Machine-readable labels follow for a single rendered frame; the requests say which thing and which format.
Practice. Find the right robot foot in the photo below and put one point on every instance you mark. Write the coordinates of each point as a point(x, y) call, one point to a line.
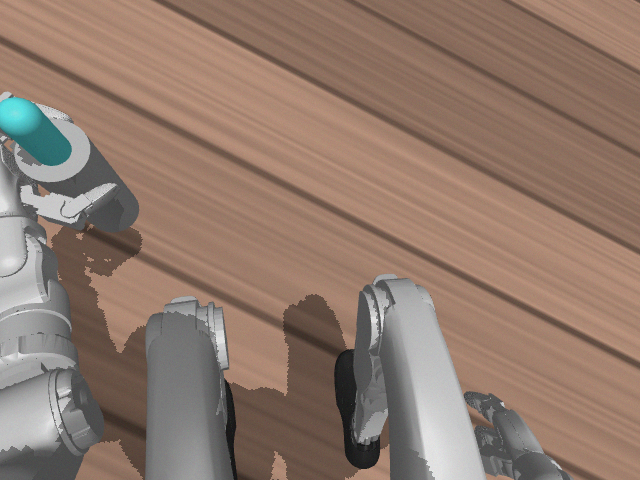
point(359, 455)

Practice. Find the left robot arm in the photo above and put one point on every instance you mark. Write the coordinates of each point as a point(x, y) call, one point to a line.
point(48, 416)

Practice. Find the right robot hand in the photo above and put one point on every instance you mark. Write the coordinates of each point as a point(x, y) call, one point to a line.
point(510, 439)

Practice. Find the left robot hand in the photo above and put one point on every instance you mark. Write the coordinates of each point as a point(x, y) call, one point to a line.
point(19, 193)

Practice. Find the right robot arm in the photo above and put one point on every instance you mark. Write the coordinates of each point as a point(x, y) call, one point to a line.
point(538, 466)

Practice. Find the bottle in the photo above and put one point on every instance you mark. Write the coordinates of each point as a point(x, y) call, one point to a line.
point(61, 158)

